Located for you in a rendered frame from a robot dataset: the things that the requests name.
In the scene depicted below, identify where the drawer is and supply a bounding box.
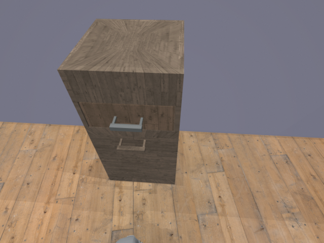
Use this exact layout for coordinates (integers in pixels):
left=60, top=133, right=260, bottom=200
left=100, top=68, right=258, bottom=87
left=79, top=102, right=175, bottom=131

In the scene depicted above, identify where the handle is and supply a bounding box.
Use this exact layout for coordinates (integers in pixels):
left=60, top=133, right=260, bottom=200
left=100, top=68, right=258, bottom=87
left=117, top=145, right=145, bottom=153
left=109, top=116, right=143, bottom=132

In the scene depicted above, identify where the cabinet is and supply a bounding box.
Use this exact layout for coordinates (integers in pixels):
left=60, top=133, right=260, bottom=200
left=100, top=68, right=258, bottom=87
left=57, top=19, right=184, bottom=184

